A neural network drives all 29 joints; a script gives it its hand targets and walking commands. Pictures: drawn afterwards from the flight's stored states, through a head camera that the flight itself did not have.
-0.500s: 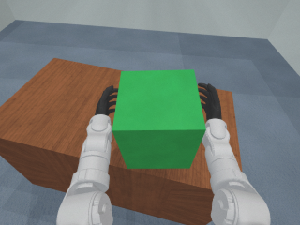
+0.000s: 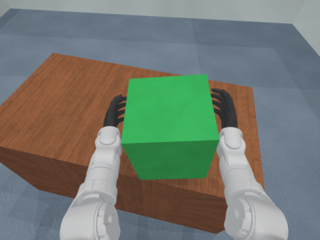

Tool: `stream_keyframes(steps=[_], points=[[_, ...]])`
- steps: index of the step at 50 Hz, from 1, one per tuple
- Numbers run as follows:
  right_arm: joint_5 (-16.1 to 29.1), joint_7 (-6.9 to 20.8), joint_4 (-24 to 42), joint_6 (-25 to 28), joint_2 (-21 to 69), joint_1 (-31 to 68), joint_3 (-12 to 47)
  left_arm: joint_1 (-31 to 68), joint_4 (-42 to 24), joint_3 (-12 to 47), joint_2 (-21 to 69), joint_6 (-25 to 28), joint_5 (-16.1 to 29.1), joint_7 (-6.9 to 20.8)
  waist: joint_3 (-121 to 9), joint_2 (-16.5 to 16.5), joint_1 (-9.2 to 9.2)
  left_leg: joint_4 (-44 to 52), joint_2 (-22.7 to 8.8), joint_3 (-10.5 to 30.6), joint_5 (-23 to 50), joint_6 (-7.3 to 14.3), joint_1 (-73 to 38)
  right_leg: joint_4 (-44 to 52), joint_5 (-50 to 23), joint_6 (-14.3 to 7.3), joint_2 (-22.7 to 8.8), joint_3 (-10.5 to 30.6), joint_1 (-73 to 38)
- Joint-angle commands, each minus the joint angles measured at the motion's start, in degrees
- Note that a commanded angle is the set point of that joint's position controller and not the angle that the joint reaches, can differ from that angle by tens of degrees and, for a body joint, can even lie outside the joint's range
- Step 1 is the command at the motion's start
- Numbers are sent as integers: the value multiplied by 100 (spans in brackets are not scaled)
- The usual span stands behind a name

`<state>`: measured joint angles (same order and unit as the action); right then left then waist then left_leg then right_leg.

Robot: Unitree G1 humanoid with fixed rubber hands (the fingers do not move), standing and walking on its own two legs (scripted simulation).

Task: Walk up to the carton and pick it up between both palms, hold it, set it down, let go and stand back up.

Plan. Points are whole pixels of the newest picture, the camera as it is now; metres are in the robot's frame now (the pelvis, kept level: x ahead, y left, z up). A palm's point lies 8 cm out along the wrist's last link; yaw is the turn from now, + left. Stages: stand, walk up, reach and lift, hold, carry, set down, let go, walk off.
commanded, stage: set down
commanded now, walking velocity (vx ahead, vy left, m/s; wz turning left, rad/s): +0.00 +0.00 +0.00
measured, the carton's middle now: (170, 131) +0.41 -0.01 +0.00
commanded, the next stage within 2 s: none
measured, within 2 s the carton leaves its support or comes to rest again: neither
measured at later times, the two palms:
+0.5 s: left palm (118, 127) +0.40 +0.13 +0.03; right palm (227, 122) +0.41 -0.17 +0.06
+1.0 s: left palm (122, 129) +0.42 +0.12 +0.00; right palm (226, 126) +0.42 -0.17 +0.04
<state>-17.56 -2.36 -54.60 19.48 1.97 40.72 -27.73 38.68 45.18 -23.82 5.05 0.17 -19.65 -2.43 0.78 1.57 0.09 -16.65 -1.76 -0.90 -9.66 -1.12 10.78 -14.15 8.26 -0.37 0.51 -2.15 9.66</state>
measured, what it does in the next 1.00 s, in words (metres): stands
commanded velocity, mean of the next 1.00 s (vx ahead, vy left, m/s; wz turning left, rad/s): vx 0.00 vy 0.00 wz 0.00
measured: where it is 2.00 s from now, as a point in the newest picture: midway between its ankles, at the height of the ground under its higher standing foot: outside the picture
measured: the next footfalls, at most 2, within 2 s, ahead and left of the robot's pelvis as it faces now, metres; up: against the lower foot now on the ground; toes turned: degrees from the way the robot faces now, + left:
none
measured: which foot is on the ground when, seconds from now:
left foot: down 0.00-1.00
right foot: down 0.00-1.00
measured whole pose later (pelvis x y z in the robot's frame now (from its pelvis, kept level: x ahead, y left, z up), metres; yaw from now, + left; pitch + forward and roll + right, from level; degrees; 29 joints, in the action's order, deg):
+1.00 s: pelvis +0.00 +0.00 -0.01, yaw -1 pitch +18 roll +0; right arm -27.0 -0.2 -59.6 23.9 1.7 46.4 -37.4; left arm 45.3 61.6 -30.0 3.3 14.6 -21.7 -5.5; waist -5.5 0.2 0.7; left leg -18.8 -2.0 -2.1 -8.8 -1.1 27.5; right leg -18.1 7.9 -0.6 0.6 -1.2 27.7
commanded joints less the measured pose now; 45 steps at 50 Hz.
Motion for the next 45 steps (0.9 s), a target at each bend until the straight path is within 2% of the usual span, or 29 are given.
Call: stream_keyframes(steps=[1,10,17,24,40,45], points=[[-414,720,57,208,2721,2926,1533,3375,-423,1703,2847,688,11,364,-3385,-171,8,-177,56,-529,2228,-185,-793,-405,-2662,161,71,-450,-1416],[-655,820,-146,156,2768,2963,1191,3524,-66,1329,2687,902,-133,305,-3456,-123,-27,-76,38,-565,1837,-101,-431,-446,-2517,168,6,-371,-1353],[-872,836,-243,138,2883,2950,997,3675,168,1111,2571,1109,-193,306,-3638,-80,4,-32,51,-590,1648,-33,-79,-577,-2734,221,-61,-306,-1446],[-1050,832,-437,173,2977,2916,856,3810,394,1003,2513,1346,-229,290,-3878,-93,56,-94,44,-589,1719,-31,121,-727,-3037,243,-91,-279,-1405],[-1288,827,-867,451,3038,2930,733,3885,911,956,2593,1862,-303,177,-4582,-164,68,-422,-2,-554,2367,-115,407,-992,-3653,186,-72,-297,-971],[-1344,837,-1000,467,3029,2891,674,3748,1197,798,2533,1925,-402,188,-4441,-106,23,-366,11,-557,2130,-62,786,-1037,-3714,188,-115,-234,-1073]])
